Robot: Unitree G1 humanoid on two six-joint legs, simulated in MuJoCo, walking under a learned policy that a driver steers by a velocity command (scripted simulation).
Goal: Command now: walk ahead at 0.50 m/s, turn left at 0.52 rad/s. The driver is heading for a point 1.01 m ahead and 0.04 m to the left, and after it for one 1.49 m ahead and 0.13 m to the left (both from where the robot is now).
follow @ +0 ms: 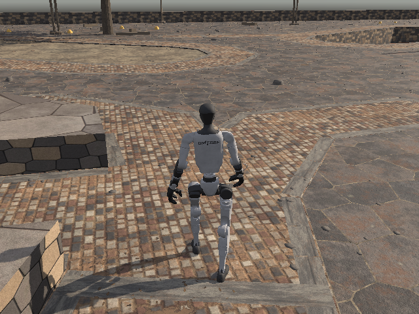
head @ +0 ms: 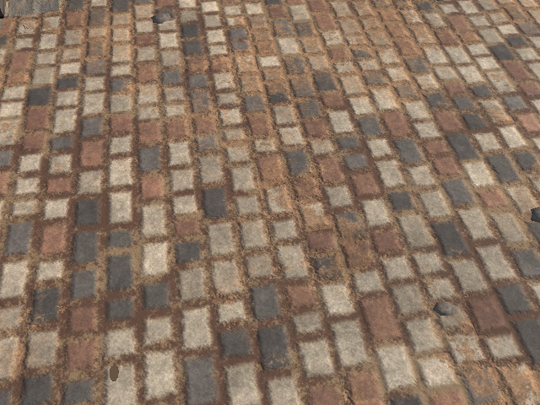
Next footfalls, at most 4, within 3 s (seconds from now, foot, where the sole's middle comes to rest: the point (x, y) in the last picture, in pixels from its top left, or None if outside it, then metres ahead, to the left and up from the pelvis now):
0.04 left None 0.20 0.10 -0.76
0.54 right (316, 380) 0.52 -0.06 -0.76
1.06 left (207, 286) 0.75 0.24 -0.76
1.56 right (305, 212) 1.02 -0.02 -0.76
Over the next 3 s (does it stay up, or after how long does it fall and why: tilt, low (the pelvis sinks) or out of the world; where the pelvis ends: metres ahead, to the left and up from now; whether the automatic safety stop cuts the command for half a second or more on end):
stays up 1.08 0.14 0.02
